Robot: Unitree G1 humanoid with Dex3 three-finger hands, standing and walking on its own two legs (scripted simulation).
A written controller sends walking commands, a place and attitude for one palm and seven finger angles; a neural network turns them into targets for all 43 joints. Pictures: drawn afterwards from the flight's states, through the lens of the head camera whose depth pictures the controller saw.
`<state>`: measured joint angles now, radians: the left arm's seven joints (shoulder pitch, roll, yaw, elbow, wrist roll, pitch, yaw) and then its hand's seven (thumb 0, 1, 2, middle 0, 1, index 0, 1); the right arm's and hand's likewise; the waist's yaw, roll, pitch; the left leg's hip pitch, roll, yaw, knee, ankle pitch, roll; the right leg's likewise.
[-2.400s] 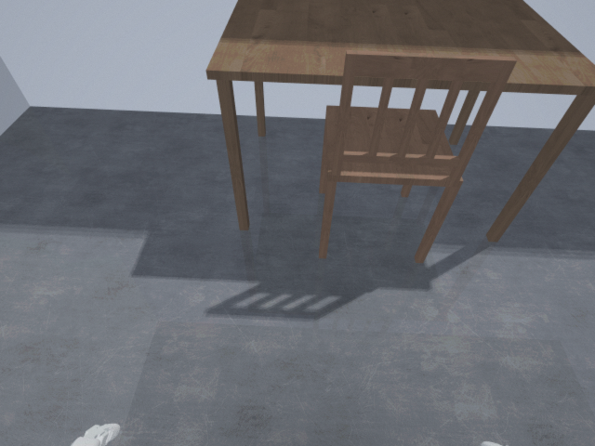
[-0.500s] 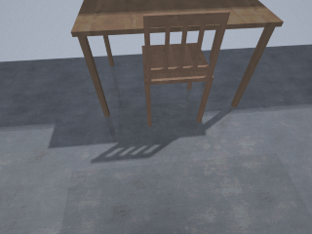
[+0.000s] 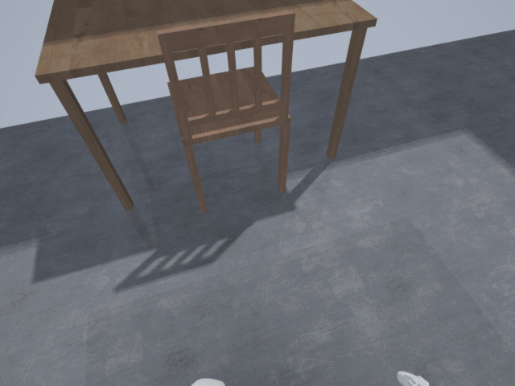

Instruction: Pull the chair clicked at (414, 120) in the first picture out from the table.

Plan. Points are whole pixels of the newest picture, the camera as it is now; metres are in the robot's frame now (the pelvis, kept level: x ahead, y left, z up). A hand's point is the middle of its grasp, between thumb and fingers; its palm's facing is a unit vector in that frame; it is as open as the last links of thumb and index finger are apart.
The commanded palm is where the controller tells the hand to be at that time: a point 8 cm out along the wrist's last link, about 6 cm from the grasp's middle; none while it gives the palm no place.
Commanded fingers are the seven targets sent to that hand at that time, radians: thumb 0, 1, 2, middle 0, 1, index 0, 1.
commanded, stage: walk to a spot facing it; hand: left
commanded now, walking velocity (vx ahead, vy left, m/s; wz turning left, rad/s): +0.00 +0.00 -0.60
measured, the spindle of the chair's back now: (233, 78) +1.03 +0.21 -0.10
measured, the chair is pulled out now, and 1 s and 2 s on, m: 0.00 0.00 0.00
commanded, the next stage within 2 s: turn to face it in 1.62 s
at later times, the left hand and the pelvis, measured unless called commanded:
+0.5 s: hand out of the picture +0.12 +0.19 -0.16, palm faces -0.34 -0.92 -0.21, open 7.4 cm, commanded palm none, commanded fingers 0.00 0.90 0.90 -0.20 -0.30 -0.20 -0.30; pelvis -0.01 +0.02 +0.00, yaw -21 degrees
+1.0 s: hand (223, 362) +0.19 +0.10 -0.18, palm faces -0.43 -0.89 -0.16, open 7.4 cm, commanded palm none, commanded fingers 0.00 0.90 0.90 -0.20 -0.30 -0.20 -0.30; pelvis +0.14 -0.07 -0.01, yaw -32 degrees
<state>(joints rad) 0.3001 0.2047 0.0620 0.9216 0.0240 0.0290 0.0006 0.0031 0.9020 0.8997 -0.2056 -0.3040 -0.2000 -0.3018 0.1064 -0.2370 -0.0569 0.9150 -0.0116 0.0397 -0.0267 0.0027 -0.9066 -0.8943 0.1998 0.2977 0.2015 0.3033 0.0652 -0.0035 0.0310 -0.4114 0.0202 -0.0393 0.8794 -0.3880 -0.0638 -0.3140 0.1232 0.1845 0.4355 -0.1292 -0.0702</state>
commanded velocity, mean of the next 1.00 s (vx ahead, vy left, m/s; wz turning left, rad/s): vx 0.28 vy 0.00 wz -0.44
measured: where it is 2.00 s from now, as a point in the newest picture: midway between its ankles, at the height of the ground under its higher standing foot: (361, 324)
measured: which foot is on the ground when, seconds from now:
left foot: up 0.00-0.12, down 0.14-0.58, up 0.60-1.00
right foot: down 0.00-0.14, up 0.16-0.56, down 0.58-1.00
